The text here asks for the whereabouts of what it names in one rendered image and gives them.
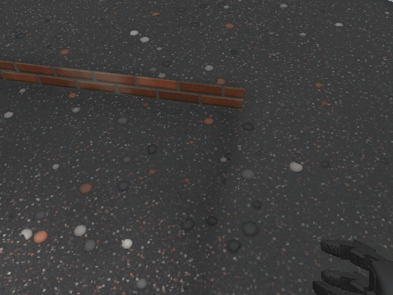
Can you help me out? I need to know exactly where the right robot hand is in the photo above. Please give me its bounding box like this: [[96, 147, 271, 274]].
[[313, 240, 393, 295]]

